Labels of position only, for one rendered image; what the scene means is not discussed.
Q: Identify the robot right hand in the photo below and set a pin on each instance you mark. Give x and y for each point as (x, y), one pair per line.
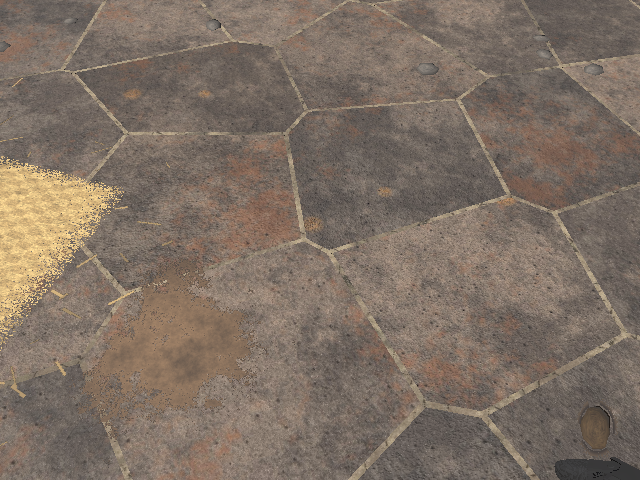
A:
(583, 469)

